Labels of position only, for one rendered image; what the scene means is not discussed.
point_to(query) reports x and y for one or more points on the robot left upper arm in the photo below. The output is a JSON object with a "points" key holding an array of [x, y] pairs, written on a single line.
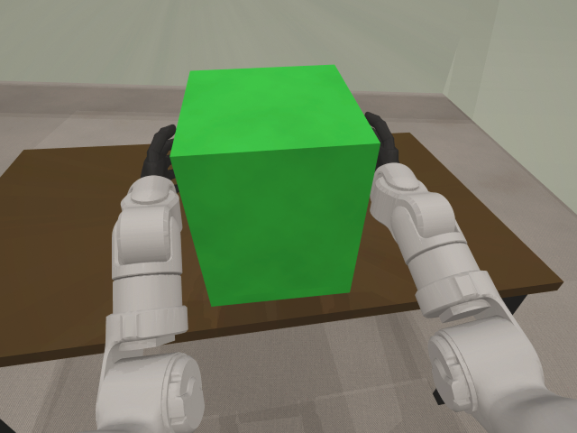
{"points": [[151, 394]]}

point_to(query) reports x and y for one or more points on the right robot forearm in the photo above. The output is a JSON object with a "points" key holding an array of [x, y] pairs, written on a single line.
{"points": [[450, 284]]}

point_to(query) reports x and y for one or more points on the robot right upper arm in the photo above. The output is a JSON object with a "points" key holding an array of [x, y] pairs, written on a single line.
{"points": [[487, 369]]}

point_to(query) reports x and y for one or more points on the carton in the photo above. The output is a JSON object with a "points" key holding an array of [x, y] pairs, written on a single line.
{"points": [[274, 168]]}

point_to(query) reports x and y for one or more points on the left robot forearm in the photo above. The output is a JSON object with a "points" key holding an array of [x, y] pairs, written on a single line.
{"points": [[146, 268]]}

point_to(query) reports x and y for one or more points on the robot right hand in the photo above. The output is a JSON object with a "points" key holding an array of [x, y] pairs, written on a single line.
{"points": [[388, 153]]}

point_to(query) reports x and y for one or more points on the table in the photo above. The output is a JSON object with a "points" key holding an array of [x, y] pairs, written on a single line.
{"points": [[58, 208]]}

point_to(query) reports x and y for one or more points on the robot left hand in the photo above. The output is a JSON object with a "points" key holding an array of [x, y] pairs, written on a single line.
{"points": [[157, 160]]}

